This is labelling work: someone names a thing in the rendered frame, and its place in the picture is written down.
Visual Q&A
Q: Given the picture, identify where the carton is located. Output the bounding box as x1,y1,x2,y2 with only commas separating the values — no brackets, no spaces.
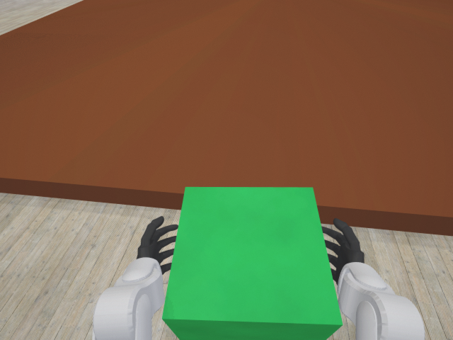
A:
162,187,343,340

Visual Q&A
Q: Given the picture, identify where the robot right forearm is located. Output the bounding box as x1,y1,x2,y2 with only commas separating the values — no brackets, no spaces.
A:
337,262,425,340

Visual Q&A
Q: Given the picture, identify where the right robot hand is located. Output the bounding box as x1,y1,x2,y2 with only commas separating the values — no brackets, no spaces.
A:
321,218,365,285

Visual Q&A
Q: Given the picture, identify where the robot left forearm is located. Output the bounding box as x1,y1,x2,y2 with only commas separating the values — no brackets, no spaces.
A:
92,257,165,340

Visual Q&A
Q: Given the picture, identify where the left robot hand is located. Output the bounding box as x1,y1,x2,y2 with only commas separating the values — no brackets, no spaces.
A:
137,216,178,275

